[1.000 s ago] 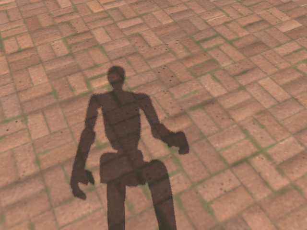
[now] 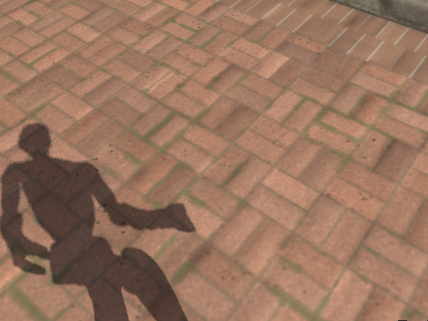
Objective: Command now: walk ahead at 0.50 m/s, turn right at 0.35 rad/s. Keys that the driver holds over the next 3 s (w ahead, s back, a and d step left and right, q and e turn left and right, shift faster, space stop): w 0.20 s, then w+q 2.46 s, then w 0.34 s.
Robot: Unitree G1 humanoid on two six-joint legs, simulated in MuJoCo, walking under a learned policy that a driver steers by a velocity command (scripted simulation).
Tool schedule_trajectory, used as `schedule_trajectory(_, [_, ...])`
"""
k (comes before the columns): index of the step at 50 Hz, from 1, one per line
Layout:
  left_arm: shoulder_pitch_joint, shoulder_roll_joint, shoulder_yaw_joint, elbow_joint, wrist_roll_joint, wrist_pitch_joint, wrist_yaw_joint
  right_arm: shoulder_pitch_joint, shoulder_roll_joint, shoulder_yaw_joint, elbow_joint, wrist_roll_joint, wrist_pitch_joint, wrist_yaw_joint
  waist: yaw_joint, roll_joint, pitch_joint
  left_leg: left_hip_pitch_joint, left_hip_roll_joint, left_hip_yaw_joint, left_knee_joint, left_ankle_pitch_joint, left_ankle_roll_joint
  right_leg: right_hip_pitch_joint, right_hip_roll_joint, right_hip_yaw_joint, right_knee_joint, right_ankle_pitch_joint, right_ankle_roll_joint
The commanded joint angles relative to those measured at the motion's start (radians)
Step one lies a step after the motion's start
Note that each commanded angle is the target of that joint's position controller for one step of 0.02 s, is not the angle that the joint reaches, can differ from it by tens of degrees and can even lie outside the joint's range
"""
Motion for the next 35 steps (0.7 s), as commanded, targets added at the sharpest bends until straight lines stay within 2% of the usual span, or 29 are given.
schedule_trajectory(1, [-0.008,0.155,0.037,-0.058,-0.004,-0.015,0.016,-0.046,-0.028,0.001,-0.057,0.001,-0.005,0.007,0.004,-0.097,-0.034,0.098,-0.039,0.050,-0.215,0.227,-0.010,-0.054,-0.199,0.101,-0.111,0.302,-0.134])
schedule_trajectory(3, [0.034,0.162,0.036,-0.040,-0.005,-0.015,0.015,-0.109,-0.028,0.004,-0.073,0.012,-0.011,0.017,0.039,-0.110,-0.021,0.128,-0.062,0.058,-0.304,0.315,-0.001,-0.040,-0.216,0.118,-0.115,0.206,-0.123])
schedule_trajectory(5, [0.062,0.165,0.035,-0.023,-0.008,-0.015,0.013,-0.152,-0.047,0.000,-0.091,0.019,-0.016,0.024,0.055,-0.115,0.001,0.097,-0.065,0.044,-0.354,0.300,0.018,0.029,-0.253,0.156,-0.092,0.175,-0.122])
schedule_trajectory(8, [0.084,0.173,0.038,-0.003,-0.006,-0.006,0.018,-0.166,-0.072,-0.008,-0.110,0.017,-0.026,0.037,0.045,-0.123,0.011,0.052,-0.072,0.035,-0.407,0.189,0.063,0.165,-0.316,0.210,-0.026,0.238,-0.107])
schedule_trajectory(10, [0.064,0.184,0.041,-0.003,-0.003,0.003,0.022,-0.099,-0.093,-0.018,-0.098,0.017,-0.030,0.038,0.002,-0.146,-0.013,0.141,-0.098,0.060,-0.427,0.105,0.096,0.202,-0.318,0.209,0.046,0.418,-0.084])
schedule_trajectory(11, [0.038,0.181,0.038,-0.009,0.000,0.007,0.022,0.007,-0.117,-0.032,-0.067,0.017,-0.030,0.035,-0.056,-0.141,-0.077,0.277,-0.129,0.097,-0.453,0.121,0.125,0.204,-0.279,0.162,0.156,0.591,-0.063])
schedule_trajectory(12, [0.026,0.155,0.025,-0.023,0.010,0.007,0.022,0.156,-0.156,-0.046,-0.034,0.008,-0.030,0.031,-0.120,-0.114,-0.201,0.519,-0.066,0.039,-0.409,0.178,0.178,0.117,-0.230,0.110,0.356,0.590,-0.033])
schedule_trajectory(13, [0.125,0.092,0.005,-0.039,0.015,-0.005,0.021,0.295,-0.236,-0.066,-0.016,-0.005,-0.026,0.030,-0.119,0.075,-0.365,0.907,0.142,-0.311,-0.400,0.134,0.321,-0.207,-0.103,0.040,0.717,0.281,0.037])
schedule_trajectory(14, [0.166,0.072,-0.007,-0.029,0.007,-0.020,0.015,0.351,-0.210,-0.063,0.020,0.021,-0.016,0.040,-0.118,0.286,-0.420,1.055,0.251,-0.677,-0.566,-0.069,0.412,-0.459,-0.012,0.041,0.945,-0.357,0.081])
schedule_trajectory(15, [0.079,0.153,0.008,-0.050,-0.008,-0.035,0.007,0.297,-0.145,-0.041,0.004,0.042,-0.009,0.040,-0.132,0.174,-0.285,0.983,0.227,-0.660,-0.607,-0.236,0.364,-0.584,-0.084,0.087,1.020,-0.347,0.070])
schedule_trajectory(16, [-0.027,0.161,0.007,-0.077,-0.017,-0.045,0.003,0.227,-0.118,-0.033,-0.018,0.031,0.000,0.036,-0.128,0.074,-0.163,0.840,0.187,-0.530,-0.622,-0.217,0.327,-0.605,-0.126,0.060,1.000,-0.264,0.064])
schedule_trajectory(17, [-0.084,0.149,0.005,-0.092,-0.001,-0.053,0.003,0.179,-0.109,-0.028,-0.026,0.018,0.007,0.036,-0.102,-0.003,-0.068,0.691,0.147,-0.438,-0.648,-0.113,0.314,-0.590,-0.157,0.037,0.923,-0.205,0.063])
schedule_trajectory(18, [-0.087,0.145,0.011,-0.095,0.017,-0.054,0.005,0.156,-0.093,-0.022,-0.035,0.011,0.007,0.034,-0.072,-0.012,-0.051,0.611,0.115,-0.386,-0.665,-0.012,0.304,-0.536,-0.187,0.040,0.843,-0.160,0.067])
schedule_trajectory(19, [-0.068,0.131,0.011,-0.096,0.023,-0.052,0.005,0.145,-0.090,-0.019,-0.040,0.008,0.009,0.032,-0.048,0.009,-0.052,0.563,0.087,-0.354,-0.682,0.057,0.303,-0.486,-0.196,0.033,0.793,-0.143,0.076])
schedule_trajectory(20, [-0.052,0.117,0.010,-0.095,0.025,-0.048,0.006,0.145,-0.090,-0.020,-0.040,0.012,0.009,0.030,-0.035,0.030,-0.059,0.536,0.070,-0.323,-0.694,0.103,0.309,-0.457,-0.198,0.024,0.742,-0.139,0.089])
schedule_trajectory(22, [-0.071,0.095,0.003,-0.105,0.027,-0.039,0.013,0.156,-0.112,-0.028,-0.035,0.021,0.009,0.021,-0.029,0.041,-0.056,0.479,0.052,-0.263,-0.712,0.166,0.319,-0.432,-0.190,-0.001,0.632,-0.114,0.117])
schedule_trajectory(24, [-0.149,0.077,-0.006,-0.125,0.026,-0.037,0.015,0.175,-0.140,-0.039,-0.027,0.027,0.014,0.009,-0.049,0.036,-0.038,0.434,0.029,-0.216,-0.720,0.172,0.303,-0.406,-0.177,-0.008,0.489,0.006,0.137])
schedule_trajectory(27, [-0.256,0.065,-0.013,-0.146,0.018,-0.045,0.008,0.225,-0.151,-0.045,-0.013,0.036,0.027,-0.003,-0.090,0.044,-0.027,0.401,-0.001,-0.190,-0.702,0.127,0.268,-0.334,-0.138,-0.008,0.306,0.185,0.152])
schedule_trajectory(30, [-0.332,0.083,-0.007,-0.169,0.005,-0.057,-0.002,0.279,-0.149,-0.046,0.001,0.043,0.042,-0.008,-0.114,0.050,-0.026,0.436,0.014,-0.242,-0.654,0.071,0.256,-0.293,-0.111,0.006,0.216,0.210,0.152])
schedule_trajectory(32, [-0.341,0.107,0.003,-0.178,0.001,-0.066,-0.007,0.289,-0.148,-0.048,0.000,0.042,0.050,-0.012,-0.104,0.062,-0.029,0.476,0.029,-0.301,-0.607,0.032,0.240,-0.256,-0.104,0.019,0.166,0.160,0.138])
schedule_trajectory(34, [-0.277,0.127,0.016,-0.164,-0.001,-0.075,-0.007,0.268,-0.141,-0.048,-0.010,0.041,0.057,-0.014,-0.056,0.082,-0.046,0.482,0.019,-0.333,-0.534,0.033,0.214,-0.148,-0.105,0.008,0.111,0.115,0.107])
schedule_trajectory(35, [-0.196,0.149,0.030,-0.145,0.005,-0.078,-0.001,0.259,-0.114,-0.040,-0.019,0.036,0.058,-0.014,-0.014,0.079,-0.088,0.449,-0.022,-0.315,-0.451,0.056,0.187,-0.015,-0.126,0.010,0.086,0.105,0.079])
